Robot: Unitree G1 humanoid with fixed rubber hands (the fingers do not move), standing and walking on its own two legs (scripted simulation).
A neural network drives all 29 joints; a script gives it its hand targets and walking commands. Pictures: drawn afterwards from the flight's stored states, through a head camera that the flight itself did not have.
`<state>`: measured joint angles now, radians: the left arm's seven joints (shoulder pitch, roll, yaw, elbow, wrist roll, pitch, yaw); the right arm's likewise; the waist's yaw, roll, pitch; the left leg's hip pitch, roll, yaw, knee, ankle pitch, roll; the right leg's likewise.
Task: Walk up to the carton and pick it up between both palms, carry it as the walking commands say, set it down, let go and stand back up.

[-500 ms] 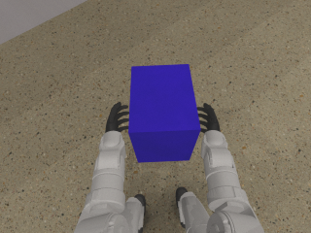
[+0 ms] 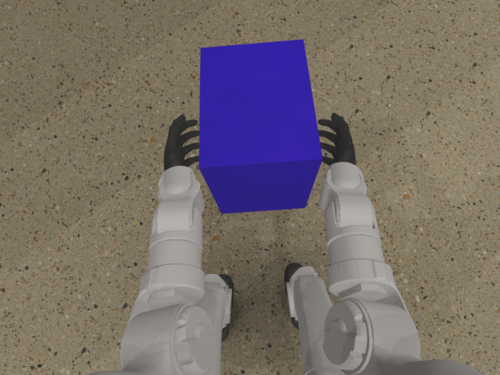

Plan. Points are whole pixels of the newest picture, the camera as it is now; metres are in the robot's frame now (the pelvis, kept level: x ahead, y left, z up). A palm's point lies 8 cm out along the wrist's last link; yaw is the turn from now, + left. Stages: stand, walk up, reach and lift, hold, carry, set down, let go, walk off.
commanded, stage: set down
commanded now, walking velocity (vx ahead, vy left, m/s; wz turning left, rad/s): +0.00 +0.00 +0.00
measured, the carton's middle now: (258, 136) +0.50 -0.01 -0.17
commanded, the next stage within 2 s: none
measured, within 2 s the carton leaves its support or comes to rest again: neither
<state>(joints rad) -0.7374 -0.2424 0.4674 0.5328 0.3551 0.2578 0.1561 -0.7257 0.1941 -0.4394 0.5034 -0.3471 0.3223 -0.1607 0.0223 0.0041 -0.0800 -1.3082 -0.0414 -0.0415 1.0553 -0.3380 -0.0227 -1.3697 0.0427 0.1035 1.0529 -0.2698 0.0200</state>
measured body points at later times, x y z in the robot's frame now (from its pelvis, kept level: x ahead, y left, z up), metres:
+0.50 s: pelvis -0.01 +0.01 -0.07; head +0.26 -0.01 +0.29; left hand +0.45 +0.14 -0.16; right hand +0.46 -0.13 -0.17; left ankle +0.07 +0.14 -0.63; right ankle +0.10 -0.12 -0.63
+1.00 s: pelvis -0.03 +0.02 -0.14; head +0.29 -0.01 +0.18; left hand +0.48 +0.13 -0.25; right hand +0.49 -0.13 -0.26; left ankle +0.07 +0.14 -0.63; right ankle +0.10 -0.12 -0.63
